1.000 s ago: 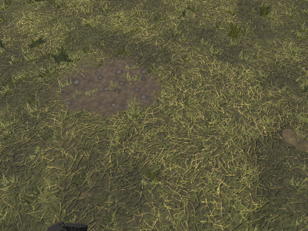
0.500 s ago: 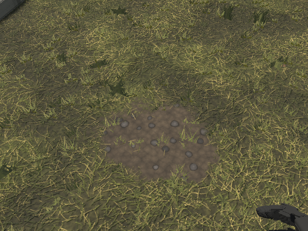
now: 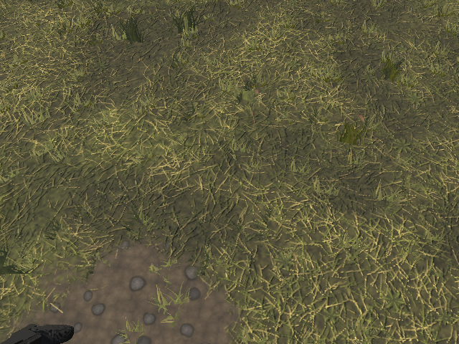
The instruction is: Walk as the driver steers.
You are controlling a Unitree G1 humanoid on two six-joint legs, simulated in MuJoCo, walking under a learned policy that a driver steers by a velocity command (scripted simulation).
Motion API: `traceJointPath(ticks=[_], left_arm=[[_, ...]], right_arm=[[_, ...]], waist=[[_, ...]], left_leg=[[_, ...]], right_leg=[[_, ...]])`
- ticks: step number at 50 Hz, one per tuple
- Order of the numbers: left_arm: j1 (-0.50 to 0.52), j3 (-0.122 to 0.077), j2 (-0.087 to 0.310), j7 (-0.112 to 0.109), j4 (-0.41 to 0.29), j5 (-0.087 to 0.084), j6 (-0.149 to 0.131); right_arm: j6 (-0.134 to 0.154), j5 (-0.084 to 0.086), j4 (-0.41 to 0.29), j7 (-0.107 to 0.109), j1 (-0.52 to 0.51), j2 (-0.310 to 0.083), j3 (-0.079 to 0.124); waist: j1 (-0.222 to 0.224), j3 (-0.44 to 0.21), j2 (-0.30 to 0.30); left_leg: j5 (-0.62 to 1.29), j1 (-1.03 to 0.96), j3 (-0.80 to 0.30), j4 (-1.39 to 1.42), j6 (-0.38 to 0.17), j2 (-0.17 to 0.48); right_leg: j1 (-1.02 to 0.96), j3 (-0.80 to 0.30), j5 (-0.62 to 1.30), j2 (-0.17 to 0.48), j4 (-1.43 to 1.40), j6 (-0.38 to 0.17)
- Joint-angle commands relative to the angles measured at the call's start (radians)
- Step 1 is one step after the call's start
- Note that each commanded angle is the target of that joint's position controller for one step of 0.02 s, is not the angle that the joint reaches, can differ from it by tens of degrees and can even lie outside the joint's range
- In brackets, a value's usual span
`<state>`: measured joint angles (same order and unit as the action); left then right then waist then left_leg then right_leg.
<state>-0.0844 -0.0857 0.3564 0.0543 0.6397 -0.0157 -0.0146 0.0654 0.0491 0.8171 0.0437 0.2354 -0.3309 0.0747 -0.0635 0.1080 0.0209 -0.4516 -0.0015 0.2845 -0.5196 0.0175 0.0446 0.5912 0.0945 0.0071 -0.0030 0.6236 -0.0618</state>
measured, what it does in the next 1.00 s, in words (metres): walks ahead, turning right: right foot, then left foot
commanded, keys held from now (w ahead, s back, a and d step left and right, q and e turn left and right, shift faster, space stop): e+shift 0.20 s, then shift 0.80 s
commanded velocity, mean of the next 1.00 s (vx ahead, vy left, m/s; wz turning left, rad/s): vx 0.06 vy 0.00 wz -0.41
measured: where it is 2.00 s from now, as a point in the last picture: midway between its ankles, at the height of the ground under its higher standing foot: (248, 305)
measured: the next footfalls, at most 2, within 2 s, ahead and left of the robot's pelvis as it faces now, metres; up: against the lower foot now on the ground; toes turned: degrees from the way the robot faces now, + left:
right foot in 0.02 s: +0.22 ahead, -0.05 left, +0.00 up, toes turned -3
left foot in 0.50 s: +0.29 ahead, +0.15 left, +0.00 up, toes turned -26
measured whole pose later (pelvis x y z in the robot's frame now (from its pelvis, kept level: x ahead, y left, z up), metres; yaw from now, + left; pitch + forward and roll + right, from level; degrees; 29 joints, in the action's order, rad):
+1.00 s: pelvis +0.17 +0.06 +0.01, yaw -23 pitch -1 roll +0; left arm -0.25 -0.03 0.22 -0.02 0.74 0.02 0.01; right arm 0.01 -0.01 0.78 0.01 0.18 -0.23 0.03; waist -0.02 0.02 -0.02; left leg -0.22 0.29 -0.05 -0.53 0.03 0.00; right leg 0.19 -0.07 -0.34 -0.01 0.55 0.01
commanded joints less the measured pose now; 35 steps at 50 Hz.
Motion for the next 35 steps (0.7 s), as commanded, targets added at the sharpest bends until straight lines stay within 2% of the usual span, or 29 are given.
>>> traceJointPath(ticks=[1, 2, 3, 4, 5, 6, 8, 10, 11, 12, 14, 18, 21, 23, 24, 25, 26, 27, 28, 29, 30, 32, 33, 35], left_arm=[[-0.429, -0.076, 0.156, -0.017, 0.058, -0.005, 0.024], [-0.317, -0.073, 0.227, -0.035, 0.016, 0.001, 0.016], [-0.234, -0.063, 0.26, -0.021, -0.085, 0.057, -0.016], [-0.168, -0.065, 0.223, -0.006, -0.131, 0.032, -0.021], [-0.124, -0.057, 0.19, -0.008, -0.137, 0.006, -0.023], [-0.095, -0.046, 0.154, -0.017, -0.139, -0.01, -0.02], [-0.068, -0.041, 0.139, -0.04, -0.152, 0.002, -0.006], [-0.069, -0.046, 0.142, -0.061, -0.151, 0.005, 0.01], [-0.078, -0.047, 0.146, -0.073, -0.149, 0.006, 0.018], [-0.085, -0.046, 0.145, -0.084, -0.148, 0.005, 0.027], [-0.078, -0.038, 0.127, -0.099, -0.149, 0.006, 0.046], [-0.071, -0.018, 0.086, -0.097, -0.146, 0.02, 0.06], [-0.076, -0.009, 0.068, -0.085, -0.142, 0.025, 0.06], [-0.06, -0.001, 0.055, -0.079, -0.138, 0.017, 0.058], [-0.066, 0.004, 0.04, -0.077, -0.131, 0.01, 0.057], [-0.118, 0.014, 0.005, -0.075, -0.122, 0.021, 0.052], [-0.209, 0.011, 0.011, -0.073, -0.112, 0.023, 0.046], [-0.137, -0.009, 0.079, -0.077, -0.124, 0.025, 0.037], [-0.092, -0.027, 0.127, -0.082, -0.122, 0.014, 0.037], [-0.088, -0.03, 0.113, -0.086, -0.103, 0.01, 0.046], [-0.097, -0.026, 0.087, -0.09, -0.088, 0.012, 0.058], [-0.115, -0.007, 0.021, -0.087, -0.071, 0.007, 0.067], [-0.112, 0.003, -0.006, -0.085, -0.068, 0.006, 0.066], [-0.08, 0.019, -0.044, -0.081, -0.068, 0.007, 0.058]], right_arm=[[0.008, -0.003, -0.123, -0.018, -0.176, -0.09, 0.014], [0.003, -0.073, -0.133, -0.035, -0.087, 0.018, -0.015], [0.008, -0.054, -0.157, -0.044, 0.079, -0.051, -0.018], [0.012, -0.038, -0.162, -0.047, -0.002, -0.158, 0.0], [0.01, -0.037, -0.184, -0.04, -0.083, -0.167, 0.005], [0.002, -0.054, -0.177, -0.026, -0.112, -0.145, 0.003], [-0.017, -0.063, -0.176, -0.02, -0.124, -0.141, 0.007], [-0.023, -0.066, -0.169, -0.022, -0.132, -0.09, -0.002], [-0.025, -0.063, -0.162, -0.021, -0.131, -0.07, -0.007], [-0.029, -0.059, -0.156, -0.02, -0.128, -0.06, -0.01], [-0.041, -0.05, -0.15, -0.02, -0.131, -0.049, -0.013], [-0.05, -0.049, -0.172, -0.017, -0.179, -0.044, -0.013], [-0.035, -0.05, -0.187, -0.024, -0.195, -0.052, -0.009], [-0.021, -0.05, -0.181, -0.037, -0.156, -0.049, -0.004], [-0.015, -0.056, -0.173, -0.043, -0.128, -0.047, -0.002], [-0.013, -0.077, -0.185, -0.042, -0.134, -0.087, 0.003], [-0.023, -0.094, -0.197, -0.037, -0.171, -0.152, 0.015], [-0.024, -0.101, -0.181, -0.036, -0.119, -0.111, 0.011], [-0.023, -0.086, -0.18, -0.034, -0.111, -0.104, 0.011], [-0.028, -0.069, -0.177, -0.029, -0.118, -0.1, 0.011], [-0.032, -0.056, -0.18, -0.025, -0.128, -0.087, 0.006], [-0.043, -0.054, -0.177, -0.023, -0.152, -0.053, -0.008], [-0.05, -0.056, -0.175, -0.025, -0.159, -0.039, -0.011], [-0.064, -0.056, -0.164, -0.024, -0.133, -0.037, -0.009]], waist=[[0.259, -0.216, 0.038], [0.129, -0.159, 0.34], [0.053, -0.442, 0.302], [0.103, -0.453, 0.115], [0.088, -0.324, 0.031], [0.063, -0.267, -0.058], [0.036, -0.231, -0.041], [0.034, -0.237, -0.035], [0.04, -0.26, -0.033], [0.046, -0.288, -0.029], [0.058, -0.31, -0.001], [0.088, -0.251, 0.089], [0.109, -0.226, 0.128], [0.083, -0.22, 0.14], [0.063, -0.206, 0.126], [0.091, -0.208, 0.02], [0.159, -0.178, -0.214], [0.089, -0.181, -0.276], [0.067, -0.171, -0.205], [0.068, -0.169, -0.149], [0.069, -0.163, -0.132], [0.084, -0.155, -0.134], [0.084, -0.157, -0.159], [0.054, -0.173, -0.21]], left_leg=[[0.509, 0.319, -0.097, -0.463, -0.016, 0.097], [-0.262, 0.533, -0.118, -0.84, 0.036, -0.068], [-0.264, 0.696, -0.358, -1.039, 0.062, -0.155], [-0.157, 0.706, -0.439, -1.009, 0.038, -0.112], [-0.07, 0.73, -0.441, -0.921, 0.025, -0.089], [-0.026, 0.703, -0.448, -0.849, 0.028, -0.057], [0.0, 0.594, -0.455, -0.708, 0.035, -0.046], [0.02, 0.542, -0.432, -0.558, 0.056, -0.065], [0.047, 0.539, -0.42, -0.517, 0.07, -0.073], [0.084, 0.529, -0.416, -0.485, 0.084, -0.075], [0.169, 0.497, -0.408, -0.434, 0.097, -0.067], [0.208, 0.453, -0.394, -0.34, 0.09, -0.053], [0.171, 0.42, -0.385, -0.228, 0.062, -0.049], [0.231, 0.333, -0.369, -0.058, 0.03, -0.05], [0.368, 0.252, -0.37, 0.088, 0.005, -0.035], [0.522, 0.175, -0.489, 0.14, -0.039, 0.086], [0.727, 0.149, -0.655, 0.149, -0.173, 0.244], [0.692, 0.207, -0.795, 0.202, -0.296, 0.335], [0.63, 0.202, -0.773, 0.19, -0.3, 0.314], [0.577, 0.194, -0.708, 0.175, -0.264, 0.264], [0.549, 0.188, -0.66, 0.166, -0.236, 0.233], [0.53, 0.208, -0.564, 0.169, -0.205, 0.167], [0.508, 0.202, -0.522, 0.17, -0.192, 0.133], [0.484, 0.168, -0.493, 0.162, -0.189, 0.105]], right_leg=[[-0.648, -0.054, 0.122, -0.052, -0.08, -0.091], [-0.692, -0.321, 0.695, 0.086, -0.047, -0.173], [-0.867, -0.844, 0.519, 0.32, -0.177, -0.418], [-0.824, -0.867, 0.216, 0.314, -0.282, -0.395], [-0.704, -0.791, 0.063, 0.262, -0.304, -0.339], [-0.597, -0.729, 0.027, 0.216, -0.303, -0.289], [-0.437, -0.616, 0.177, 0.153, -0.29, -0.25], [-0.382, -0.543, 0.314, 0.103, -0.256, -0.223], [-0.389, -0.525, 0.378, 0.104, -0.237, -0.217], [-0.392, -0.515, 0.401, 0.105, -0.221, -0.209], [-0.364, -0.493, 0.323, 0.091, -0.208, -0.181], [-0.303, -0.51, 0.053, 0.071, -0.22, -0.148], [-0.339, -0.561, 0.037, 0.093, -0.185, -0.149], [-0.351, -0.579, 0.054, 0.086, -0.146, -0.131], [-0.331, -0.569, -0.004, 0.059, -0.126, -0.096], [-0.283, -0.507, -0.2, -0.004, -0.034, -0.033], [-0.18, -0.349, -0.541, -0.151, 0.114, 0.037], [-0.138, -0.3, -0.647, -0.134, 0.269, 0.091], [-0.114, -0.298, -0.623, -0.106, 0.402, 0.116], [-0.096, -0.293, -0.582, -0.102, 0.473, 0.133], [-0.085, -0.291, -0.555, -0.095, 0.518, 0.148], [-0.125, -0.251, -0.511, -0.078, 0.479, 0.161], [-0.149, -0.209, -0.495, -0.06, 0.392, 0.165], [-0.215, -0.154, -0.493, -0.022, 0.191, 0.167]])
